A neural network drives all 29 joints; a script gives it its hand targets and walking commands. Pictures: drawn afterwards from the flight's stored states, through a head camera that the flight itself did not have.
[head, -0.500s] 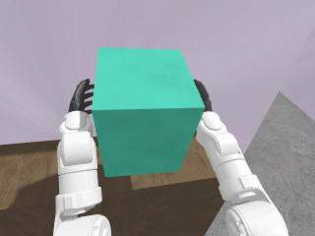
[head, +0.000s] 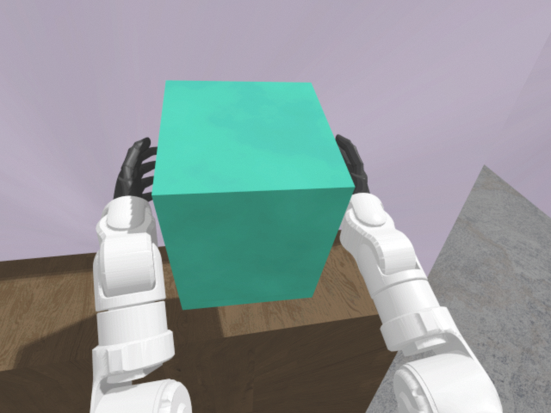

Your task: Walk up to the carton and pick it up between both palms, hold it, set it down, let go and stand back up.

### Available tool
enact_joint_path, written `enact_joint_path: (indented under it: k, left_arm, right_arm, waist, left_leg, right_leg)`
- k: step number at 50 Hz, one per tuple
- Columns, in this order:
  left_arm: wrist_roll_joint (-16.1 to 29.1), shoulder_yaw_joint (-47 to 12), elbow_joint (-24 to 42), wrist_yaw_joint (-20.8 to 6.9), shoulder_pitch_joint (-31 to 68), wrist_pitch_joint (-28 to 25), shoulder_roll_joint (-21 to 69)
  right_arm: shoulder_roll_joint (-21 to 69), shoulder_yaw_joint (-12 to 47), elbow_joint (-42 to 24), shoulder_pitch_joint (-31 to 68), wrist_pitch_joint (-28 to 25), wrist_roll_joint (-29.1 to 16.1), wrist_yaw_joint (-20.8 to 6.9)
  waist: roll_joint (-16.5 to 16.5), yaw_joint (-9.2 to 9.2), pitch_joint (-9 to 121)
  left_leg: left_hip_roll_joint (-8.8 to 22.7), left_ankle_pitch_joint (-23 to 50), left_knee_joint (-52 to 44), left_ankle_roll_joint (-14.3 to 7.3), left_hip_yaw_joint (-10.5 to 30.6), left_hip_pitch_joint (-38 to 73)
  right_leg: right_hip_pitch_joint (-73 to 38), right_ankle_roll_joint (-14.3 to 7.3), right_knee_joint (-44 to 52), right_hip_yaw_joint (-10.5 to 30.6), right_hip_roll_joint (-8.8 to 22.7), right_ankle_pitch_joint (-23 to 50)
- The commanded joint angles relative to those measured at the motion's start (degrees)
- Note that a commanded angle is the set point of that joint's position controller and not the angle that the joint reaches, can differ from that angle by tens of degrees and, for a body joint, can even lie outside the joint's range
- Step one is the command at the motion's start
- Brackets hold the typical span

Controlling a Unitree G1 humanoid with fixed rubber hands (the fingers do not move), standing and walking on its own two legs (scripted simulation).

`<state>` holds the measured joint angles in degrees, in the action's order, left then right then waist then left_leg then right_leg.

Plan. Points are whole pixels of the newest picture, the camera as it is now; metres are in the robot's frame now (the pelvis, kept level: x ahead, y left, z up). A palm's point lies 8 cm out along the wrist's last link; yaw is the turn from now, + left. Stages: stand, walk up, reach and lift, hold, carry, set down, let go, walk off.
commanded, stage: hold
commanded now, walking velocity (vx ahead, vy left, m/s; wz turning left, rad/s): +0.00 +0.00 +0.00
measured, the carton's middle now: (245, 198) +0.38 +0.02 +0.19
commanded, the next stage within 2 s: none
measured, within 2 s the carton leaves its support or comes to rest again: neither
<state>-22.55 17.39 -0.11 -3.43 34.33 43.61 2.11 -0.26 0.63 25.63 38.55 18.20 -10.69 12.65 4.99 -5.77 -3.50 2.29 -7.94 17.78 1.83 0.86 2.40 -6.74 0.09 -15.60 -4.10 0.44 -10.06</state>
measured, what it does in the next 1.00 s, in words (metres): stands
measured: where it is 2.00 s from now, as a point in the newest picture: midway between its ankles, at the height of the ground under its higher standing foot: outside the picture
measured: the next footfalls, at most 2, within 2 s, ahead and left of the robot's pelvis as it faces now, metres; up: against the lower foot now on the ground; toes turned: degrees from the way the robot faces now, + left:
none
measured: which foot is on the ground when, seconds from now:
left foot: down 0.00-1.00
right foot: down 0.00-1.00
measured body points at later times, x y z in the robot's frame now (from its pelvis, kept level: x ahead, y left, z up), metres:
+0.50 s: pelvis -0.01 +0.01 +0.00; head -0.06 +0.05 +0.45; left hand +0.38 +0.16 +0.21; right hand +0.37 -0.13 +0.20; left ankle +0.04 +0.14 -0.75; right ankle +0.00 -0.11 -0.75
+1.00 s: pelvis +0.01 +0.00 +0.00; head -0.04 +0.04 +0.45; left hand +0.38 +0.16 +0.21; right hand +0.38 -0.13 +0.21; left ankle +0.04 +0.14 -0.75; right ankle +0.00 -0.11 -0.75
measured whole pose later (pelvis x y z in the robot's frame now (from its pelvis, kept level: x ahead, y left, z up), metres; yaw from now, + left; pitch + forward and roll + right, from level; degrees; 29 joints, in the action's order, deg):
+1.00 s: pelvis +0.01 +0.00 +0.00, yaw +0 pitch -11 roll -1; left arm -22.9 16.6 -1.6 -2.2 35.0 42.7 2.8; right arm -1.4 0.6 27.5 38.9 16.4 -10.6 11.9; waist 4.8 -5.5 -4.9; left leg 2.0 -8.4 17.9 1.4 0.5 1.9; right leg -6.3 0.4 -15.4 -3.8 0.7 -10.2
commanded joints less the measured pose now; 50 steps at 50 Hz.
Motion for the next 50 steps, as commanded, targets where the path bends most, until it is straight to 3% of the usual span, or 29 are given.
enact_joint_path:
  k: [1,2,3,4,6,8,9,10,12,13,14,16,18,19,23,26,29,32,33,34,35,38,40,41,44,45,47,49,50]
  left_arm:
    - [8.02,-24.30,-0.27,-9.32,31.28,-2.09,26.71]
    - [7.98,-23.49,-2.38,-9.67,31.73,-1.74,26.88]
    - [7.38,-23.10,-3.28,-9.75,33.02,-1.55,27.05]
    - [7.45,-22.27,-3.49,-9.88,33.68,-1.70,27.13]
    - [7.27,-21.23,-3.70,-9.81,32.26,-1.89,27.18]
    - [6.77,-20.69,-4.60,-9.79,34.97,-2.53,28.01]
    - [6.90,-20.99,-5.91,-9.75,35.29,-2.69,28.37]
    - [7.59,-20.89,-6.04,-9.53,34.46,-2.87,28.03]
    - [7.39,-19.99,-7.38,-9.29,36.61,-3.60,28.82]
    - [7.55,-20.53,-8.80,-9.22,38.31,-4.06,28.25]
    - [7.69,-21.36,-6.44,-8.84,38.40,-5.10,28.79]
    - [8.02,-21.10,-9.07,-8.50,40.68,-5.89,28.24]
    - [8.61,-23.16,-7.22,-7.59,40.22,-6.79,30.18]
    - [9.23,-23.75,-7.00,-7.62,41.59,-7.11,30.41]
    - [7.76,-21.62,-9.73,-7.74,36.56,-6.33,28.48]
    - [7.60,-22.72,-5.73,-8.25,34.91,-5.13,28.83]
    - [7.95,-24.15,-2.90,-8.35,32.73,-4.73,28.99]
    - [7.01,-21.91,-3.64,-8.30,32.71,-4.11,28.25]
    - [6.82,-23.15,-2.97,-8.24,32.57,-4.00,28.20]
    - [7.73,-24.36,-0.92,-8.22,31.49,-3.90,28.07]
    - [7.65,-24.77,-1.47,-8.22,31.69,-3.61,28.59]
    - [10.31,-28.00,3.49,-7.46,32.34,-4.55,29.91]
    - [10.68,-30.08,3.85,-6.84,32.91,-4.77,30.84]
    - [10.93,-28.99,2.98,-6.92,31.59,-4.71,29.16]
    - [8.99,-26.45,0.76,-7.25,31.50,-3.71,28.53]
    - [9.36,-26.18,0.83,-7.25,29.69,-3.44,28.16]
    - [8.75,-25.27,0.22,-7.89,28.43,-2.85,26.53]
    - [8.82,-26.32,1.91,-8.57,29.52,-2.78,28.12]
    - [8.99,-26.49,3.19,-8.85,30.35,-2.68,27.62]
  right_arm:
    - [26.99,16.71,-11.27,35.87,-2.22,-2.44,-5.04]
    - [26.63,16.97,-11.37,36.09,-2.24,-2.05,-5.23]
    - [26.90,15.37,-10.64,37.93,-2.23,-1.99,-5.66]
    - [27.68,15.14,-8.27,36.96,-1.88,-0.96,-6.03]
    - [28.86,15.97,-10.27,39.53,-2.66,-0.63,-6.74]
    - [29.23,15.48,-10.62,40.62,-3.34,-0.58,-6.86]
    - [29.11,14.95,-9.39,41.83,-3.57,-0.20,-6.93]
    - [30.70,14.76,-9.56,43.12,-4.00,-0.44,-7.05]
    - [30.04,14.20,-7.97,43.72,-4.71,1.25,-7.49]
    - [29.25,12.70,-7.13,43.79,-5.15,1.47,-7.92]
    - [30.87,13.55,-7.48,43.35,-5.74,2.85,-8.27]
    - [29.91,11.58,-6.04,44.49,-6.98,2.23,-8.47]
    - [30.89,12.05,-6.39,43.40,-7.67,2.89,-8.65]
    - [29.51,11.66,-6.56,44.73,-8.25,2.41,-8.59]
    - [28.11,11.72,-4.67,41.27,-8.14,2.55,-7.92]
    - [27.37,13.02,-4.63,39.97,-7.59,1.45,-7.05]
    - [27.78,15.19,-8.10,38.65,-7.58,-0.85,-6.96]
    - [26.63,15.71,-8.37,39.29,-7.44,-1.19,-7.01]
    - [25.58,16.39,-8.72,38.86,-7.68,-1.30,-7.02]
    - [25.35,16.74,-9.94,38.44,-7.52,-1.91,-6.86]
    - [26.98,16.45,-11.16,38.96,-7.33,-1.97,-6.81]
    - [27.65,18.91,-16.59,40.25,-7.88,-2.60,-6.81]
    - [27.26,20.98,-18.38,39.76,-7.38,-3.17,-6.46]
    - [27.72,20.79,-18.04,40.10,-7.12,-3.74,-6.24]
    - [28.29,20.48,-14.69,39.10,-5.46,-2.88,-6.11]
    - [28.18,20.55,-15.09,39.16,-5.54,-3.45,-5.89]
    - [27.51,20.18,-13.10,37.00,-4.71,-3.53,-5.30]
    - [28.25,20.12,-13.54,36.24,-4.56,-2.77,-5.25]
    - [29.19,19.52,-13.42,35.86,-4.15,-2.66,-5.00]
  waist:
    - [-5.98,-1.87,14.56]
    - [-6.00,-1.89,12.96]
    - [-7.12,-0.40,12.12]
    - [-6.12,-0.75,12.05]
    - [-5.46,1.17,14.93]
    - [-4.57,0.48,15.36]
    - [-5.76,1.24,13.81]
    - [-3.36,1.35,16.26]
    - [-2.59,1.42,16.19]
    - [-5.49,0.25,15.70]
    - [-4.15,1.06,17.91]
    - [-5.34,0.23,17.84]
    - [-6.09,0.39,21.88]
    - [-7.13,-1.14,21.42]
    - [-6.16,0.21,19.69]
    - [-5.89,-1.29,19.18]
    - [-7.75,-0.47,19.74]
    - [-5.99,0.34,16.71]
    - [-7.18,-0.65,16.62]
    - [-8.23,0.48,17.86]
    - [-6.98,-1.01,17.28]
    - [-5.14,-0.47,24.92]
    - [-6.41,-1.38,25.87]
    - [-5.42,-0.13,24.54]
    - [-4.44,0.08,19.99]
    - [-3.12,1.07,19.97]
    - [-3.20,0.30,17.24]
    - [-6.05,-0.51,18.28]
    - [-4.36,-0.76,19.30]
  left_leg:
    - [-4.50,9.19,-1.73,-0.57,-4.89,3.71]
    - [-4.07,7.29,-2.23,-0.29,-4.85,2.43]
    - [-4.01,4.97,-2.95,-0.70,-5.51,2.62]
    - [-3.91,3.61,-3.19,-1.35,-5.36,1.75]
    - [-3.42,3.52,-3.79,-2.11,-4.84,1.28]
    - [-4.03,3.55,-4.00,-1.63,-5.03,1.98]
    - [-3.88,3.19,-3.98,-1.81,-5.03,1.12]
    - [-3.56,2.91,-3.91,-2.40,-5.21,2.17]
    - [-3.51,0.26,-4.97,-3.01,-4.96,1.68]
    - [-3.82,-3.02,-4.99,-2.90,-5.25,0.29]
    - [-3.47,-3.50,-5.69,-3.26,-4.87,0.33]
    - [-4.12,-3.12,-4.43,-3.28,-5.00,1.36]
    - [-3.44,-1.26,-4.50,-3.10,-4.97,2.74]
    - [-4.16,0.07,-3.29,-2.19,-4.56,3.12]
    - [-4.30,3.85,-2.61,-1.74,-5.18,4.26]
    - [-4.17,10.26,-0.70,-0.63,-5.29,5.55]
    - [-4.26,15.46,0.04,0.41,-4.54,6.54]
    - [-3.89,13.81,-1.00,-0.27,-4.87,5.27]
    - [-4.43,14.22,-0.52,0.22,-4.64,5.20]
    - [-3.86,15.99,-0.68,0.55,-4.66,6.00]
    - [-4.03,15.43,0.19,0.65,-4.46,6.48]
    - [-4.17,19.18,0.97,0.07,-3.46,8.30]
    - [-4.73,21.86,2.27,0.63,-2.96,10.02]
    - [-4.53,21.46,2.35,0.35,-3.69,9.49]
    - [-4.32,15.09,0.18,-0.06,-4.20,6.82]
    - [-4.45,15.08,0.10,-0.75,-4.01,6.89]
    - [-4.48,13.41,-0.37,-1.33,-4.91,6.44]
    - [-4.86,12.56,0.12,-0.18,-4.64,5.31]
    - [-4.60,13.73,-0.43,-0.53,-4.56,6.28]
  right_leg:
    - [2.77,2.33,3.16,-1.97,-3.15,7.96]
    - [2.74,2.11,2.90,-1.89,-3.02,6.47]
    - [3.44,2.20,3.43,-2.42,-3.13,3.59]
    - [3.63,1.81,3.00,-2.52,-2.92,2.35]
    - [1.90,1.50,2.69,-1.78,-3.07,2.07]
    - [1.66,2.01,3.26,-2.44,-3.05,3.11]
    - [3.12,2.09,3.33,-2.24,-3.09,1.63]
    - [1.67,2.06,2.93,-2.27,-3.08,2.13]
    - [3.00,1.84,3.85,-2.38,-2.88,-0.84]
    - [3.66,1.65,3.89,-2.56,-2.84,-3.77]
    - [3.63,1.81,3.45,-2.62,-2.80,-4.48]
    - [4.83,1.56,4.23,-2.22,-2.59,-5.73]
    - [2.97,1.95,3.18,-2.81,-2.78,-1.60]
    - [4.46,1.53,2.82,-2.54,-2.86,-2.27]
    - [2.80,2.03,2.63,-2.59,-2.77,1.79]
    - [1.22,1.90,2.37,-2.98,-3.18,7.57]
    - [-0.21,1.78,1.92,-2.91,-3.59,11.74]
    - [-0.23,1.95,2.11,-3.63,-3.57,10.60]
    - [0.35,1.69,2.07,-2.96,-3.22,10.33]
    - [0.08,2.15,1.91,-3.71,-3.86,10.70]
    - [1.59,1.60,2.11,-3.60,-3.84,9.68]
    - [-0.47,1.82,0.96,-2.69,-4.06,14.99]
    - [0.36,1.83,0.59,-3.15,-3.63,17.64]
    - [0.67,2.14,0.86,-2.55,-3.83,18.19]
    - [1.28,2.42,1.44,-2.46,-3.80,13.82]
    - [-0.12,2.59,1.28,-3.09,-3.74,13.83]
    - [1.57,2.92,1.69,-2.52,-2.80,13.45]
    - [0.43,2.13,1.38,-1.96,-2.89,12.85]
    - [0.23,2.64,1.44,-2.56,-3.03,13.29]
